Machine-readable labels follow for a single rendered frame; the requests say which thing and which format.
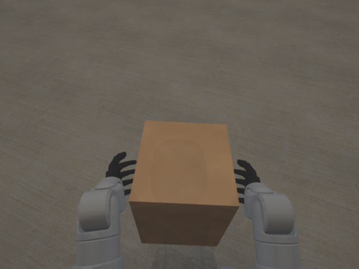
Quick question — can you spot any robot left hand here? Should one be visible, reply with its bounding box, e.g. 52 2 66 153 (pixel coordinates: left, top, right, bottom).
106 152 137 195

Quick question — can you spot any robot right forearm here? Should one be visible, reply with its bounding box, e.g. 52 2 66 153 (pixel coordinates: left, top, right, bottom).
244 182 306 269

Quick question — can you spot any robot left forearm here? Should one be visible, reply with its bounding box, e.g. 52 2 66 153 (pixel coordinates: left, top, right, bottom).
71 177 126 269

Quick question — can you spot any robot right hand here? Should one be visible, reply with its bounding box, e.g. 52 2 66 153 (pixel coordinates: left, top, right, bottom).
234 160 260 204

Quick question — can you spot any carton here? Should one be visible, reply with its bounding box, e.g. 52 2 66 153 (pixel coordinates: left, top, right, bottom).
129 120 240 247

